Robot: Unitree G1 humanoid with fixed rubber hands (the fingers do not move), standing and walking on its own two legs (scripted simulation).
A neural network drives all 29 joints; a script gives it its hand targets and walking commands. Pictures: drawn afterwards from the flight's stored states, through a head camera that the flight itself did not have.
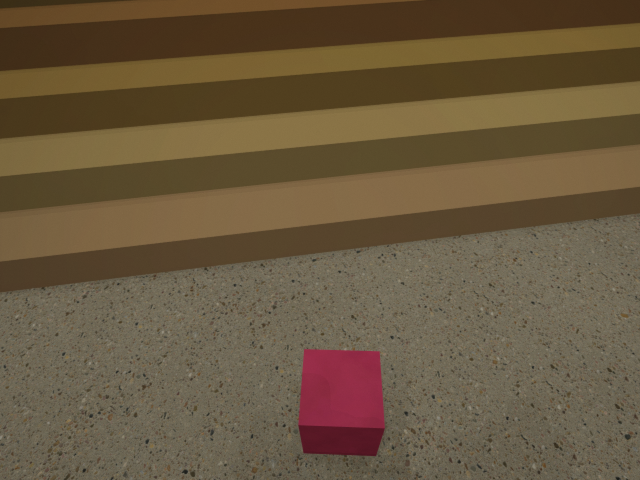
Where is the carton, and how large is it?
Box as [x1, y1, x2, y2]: [298, 349, 384, 455]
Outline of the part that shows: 304,349 298,423 303,452 375,455 384,429 379,351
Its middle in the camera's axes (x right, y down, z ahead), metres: +0.05 +0.47 +1.09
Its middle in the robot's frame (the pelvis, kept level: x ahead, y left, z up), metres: +0.46 -0.02 -0.64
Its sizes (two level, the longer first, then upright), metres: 0.210 0.200 0.250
